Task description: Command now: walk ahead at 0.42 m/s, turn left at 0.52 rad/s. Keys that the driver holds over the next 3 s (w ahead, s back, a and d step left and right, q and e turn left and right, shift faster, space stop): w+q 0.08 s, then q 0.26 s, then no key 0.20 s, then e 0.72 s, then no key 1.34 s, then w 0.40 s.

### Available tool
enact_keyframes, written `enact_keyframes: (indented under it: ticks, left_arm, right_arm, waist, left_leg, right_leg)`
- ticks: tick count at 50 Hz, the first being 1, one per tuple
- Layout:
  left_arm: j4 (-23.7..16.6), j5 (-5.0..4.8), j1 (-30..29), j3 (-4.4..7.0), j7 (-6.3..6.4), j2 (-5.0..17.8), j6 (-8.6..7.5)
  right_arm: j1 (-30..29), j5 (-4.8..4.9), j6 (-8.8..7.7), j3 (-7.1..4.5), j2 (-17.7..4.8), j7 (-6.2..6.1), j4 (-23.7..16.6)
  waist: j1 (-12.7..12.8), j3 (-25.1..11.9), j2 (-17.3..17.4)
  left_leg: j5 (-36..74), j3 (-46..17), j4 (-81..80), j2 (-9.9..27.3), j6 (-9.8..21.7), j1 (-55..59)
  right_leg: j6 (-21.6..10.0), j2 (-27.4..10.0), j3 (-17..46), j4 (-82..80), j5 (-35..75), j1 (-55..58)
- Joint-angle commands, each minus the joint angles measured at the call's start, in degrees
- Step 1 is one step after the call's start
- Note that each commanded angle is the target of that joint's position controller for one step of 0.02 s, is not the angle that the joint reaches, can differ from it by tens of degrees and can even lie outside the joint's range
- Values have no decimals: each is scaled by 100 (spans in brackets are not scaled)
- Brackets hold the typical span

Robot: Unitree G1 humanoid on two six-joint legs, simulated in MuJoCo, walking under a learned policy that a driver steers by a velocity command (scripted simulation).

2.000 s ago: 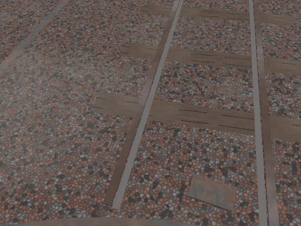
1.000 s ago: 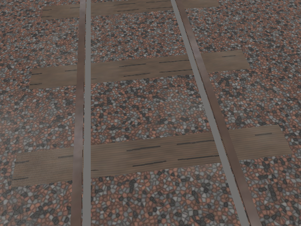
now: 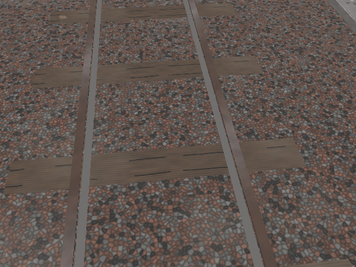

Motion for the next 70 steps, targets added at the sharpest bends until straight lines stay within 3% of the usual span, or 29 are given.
enact_keyframes:
  ticks: [1,3,4,5,6,7,9,13,18,21,24,25,26,27,29,30,33,36,39,44,45,46,47,48,50,54,62,67,70]
  left_arm:
    - [-444,-80,-13,69,29,445,-180]
    - [-288,-147,704,75,116,425,-257]
    - [-184,-120,1180,155,205,723,-303]
    - [-240,-35,1440,232,301,1175,-322]
    - [-368,105,987,343,330,1625,-281]
    - [-391,83,741,301,305,1280,-276]
    - [-490,-36,424,147,200,719,-331]
    - [-411,-63,801,155,126,715,-321]
    - [-368,-98,1003,209,139,820,-164]
    - [-272,-112,1107,265,109,964,-121]
    - [-206,-216,1103,269,128,990,-84]
    - [-422,-191,1280,163,121,673,-89]
    - [-578,-260,1596,28,101,226,-3]
    - [-384,-113,1258,114,117,585,155]
    - [-302,-155,948,27,82,358,182]
    - [-211,-101,1013,35,77,388,223]
    - [80,-98,1424,44,39,384,336]
    - [-47,-93,1069,81,9,422,387]
    - [-224,-72,754,112,-42,405,423]
    - [-297,-62,987,108,-86,242,330]
    - [-327,-20,1033,141,-83,417,274]
    - [-437,59,1086,258,-37,997,202]
    - [-415,-20,1190,422,0,1487,227]
    - [-409,-42,1261,402,22,1282,242]
    - [-543,-101,610,337,41,966,290]
    - [-642,-172,633,351,18,877,258]
    - [-683,-91,883,477,26,1123,321]
    - [-779,-44,487,459,-18,1081,359]
    - [-787,-141,193,386,15,939,390]
  right_arm:
    - [-249,-27,-37,-248,-942,24,-459]
    - [-692,-34,0,-249,-853,34,-638]
    - [-810,-1,-34,-201,-636,11,-751]
    - [-518,58,-113,-33,3,-5,-809]
    - [-634,-31,-165,-34,-200,-4,-920]
    - [-688,-164,-188,-89,-556,32,-940]
    - [-383,-134,-134,-112,-551,113,-721]
    - [-650,-106,60,-48,-398,234,-923]
    - [-1415,-89,158,121,-155,355,-1310]
    - [-1382,-89,139,133,-239,279,-1339]
    - [-412,-224,-49,69,-455,121,-1045]
    - [138,-305,-134,-18,-935,59,-1015]
    - [78,-61,-113,-95,-1343,-20,-1098]
    - [205,178,-65,2,-843,-80,-981]
    - [-692,65,-45,308,-111,-179,-975]
    - [-959,46,-48,370,-23,-235,-968]
    - [-1041,-73,-80,343,-254,-258,-825]
    - [-963,-22,-8,218,-563,-261,-745]
    - [-962,-50,105,160,-577,-268,-720]
    - [-1099,1,163,63,-667,-307,-667]
    - [-1000,-9,181,52,-611,-308,-628]
    - [-787,-34,218,113,-280,-276,-751]
    - [-1304,17,274,144,-274,-345,-1004]
    - [-1289,-35,320,129,-368,-352,-951]
    - [-1045,24,297,88,-431,-291,-775]
    - [-858,-42,287,61,-483,-212,-700]
    - [-1171,12,265,122,-498,-271,-954]
    - [-833,74,192,164,-503,-305,-964]
    - [-357,24,99,203,-415,-355,-863]
  waist:
    - [226,33,612]
    - [713,121,403]
    - [916,112,-4]
    - [837,-169,-1115]
    - [641,304,-1199]
    - [376,599,-519]
    - [202,573,-463]
    - [302,167,-752]
    - [569,225,-937]
    - [582,86,-1080]
    - [55,-472,-516]
    - [-79,-1174,354]
    - [93,-1927,1391]
    - [-81,-1865,415]
    - [262,-496,335]
    - [420,-213,480]
    - [538,-270,594]
    - [396,-183,689]
    - [314,75,694]
    - [544,11,453]
    - [564,117,50]
    - [382,46,-1366]
    - [639,502,-1878]
    - [553,463,-997]
    - [220,423,-520]
    - [287,-111,-492]
    - [570,-42,-737]
    - [441,-185,-849]
    - [112,-141,-623]
  left_leg:
    - [-2700,-1913,-820,1335,725,-367]
    - [-2863,-1762,-354,971,442,-1305]
    - [-3021,-1382,307,631,124,-2162]
    - [-2856,-279,2176,47,-175,-2443]
    - [-2382,299,2991,-120,-228,-3243]
    - [-1903,163,3386,494,-243,-3075]
    - [-1368,369,3758,607,-479,-2637]
    - [-1021,845,4178,668,-742,-2459]
    - [-596,1152,2660,739,-689,-1919]
    - [-794,1396,1774,494,-457,-1112]
    - [497,1206,269,391,-106,606]
    - [2500,-281,485,1880,227,2125]
    - [5064,-2002,629,3397,1413,2779]
    - [4408,-1348,613,2989,1407,2336]
    - [3178,-446,61,2416,959,1097]
    - [2936,-102,-128,2164,710,634]
    - [2762,542,-156,1909,536,223]
    - [1291,448,-236,2067,611,205]
    - [22,347,-333,2216,684,-12]
    - [93,608,400,2228,386,-145]
    - [-283,851,941,2007,35,-374]
    - [-1644,1518,2447,1309,-451,-1143]
    - [-3000,1307,3211,463,-576,-1850]
    - [-2768,832,3900,695,-603,-1810]
    - [-1951,685,4048,786,-624,-1783]
    - [-1575,736,4199,737,-804,-1767]
    - [-1801,626,2941,661,-832,-1553]
    - [-1803,752,2069,526,-639,-487]
    - [-700,731,153,617,-458,795]
  right_leg:
    - [-127,246,-119,-631,-248,500]
    - [-318,320,-194,-1880,254,1901]
    - [-439,-164,190,-2333,-15,2839]
    - [-624,-1707,1757,-3089,-1460,3212]
    - [-1123,-2447,3313,-3608,-2080,2622]
    - [-1306,-2384,2927,-3403,-1550,2186]
    - [-1103,-1619,1430,-3166,611,2037]
    - [-1039,-1239,-114,-2436,4546,2246]
    - [-1037,-1192,-667,-2194,4534,2228]
    - [-961,-1206,-729,-1716,4953,2233]
    - [-686,-966,-936,-5,4488,1836]
    - [-432,-762,-1105,1384,1878,621]
    - [-278,148,-823,2566,-1942,-335]
    - [-262,-212,-148,2665,-1723,-152]
    - [-241,-388,-63,1979,-1222,-167]
    - [-198,-407,-106,1508,-940,168]
    - [-162,-92,-292,803,-622,945]
    - [-219,-55,-397,640,-455,775]
    - [-297,-74,-484,621,-498,560]
    - [-561,71,-677,-842,130,1272]
    - [-690,-108,-148,-1647,518,1438]
    - [-1008,-1453,1823,-2497,1304,1763]
    - [-1787,-2204,2860,-2716,2598,1292]
    - [-1936,-1955,2464,-2606,2591,1324]
    - [-1594,-1228,1667,-2471,2224,1370]
    - [-1546,-923,1390,-2209,3074,2018]
    - [-1683,-915,2086,-2098,2361,2002]
    - [-1462,-789,2226,-1883,2770,1460]
    - [-940,-418,2151,-1526,2014,798]
Next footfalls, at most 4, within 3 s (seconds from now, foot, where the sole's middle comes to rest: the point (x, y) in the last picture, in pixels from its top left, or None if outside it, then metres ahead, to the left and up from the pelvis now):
0.08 right None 0.09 -0.13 -0.78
0.50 left None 0.22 0.11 -0.78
0.90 right None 0.21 -0.09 -0.78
1.42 left None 0.22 0.10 -0.78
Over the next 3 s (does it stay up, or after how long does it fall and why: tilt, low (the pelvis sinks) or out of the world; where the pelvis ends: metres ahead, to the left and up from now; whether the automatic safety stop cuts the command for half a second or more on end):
stays up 0.25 0.04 -0.01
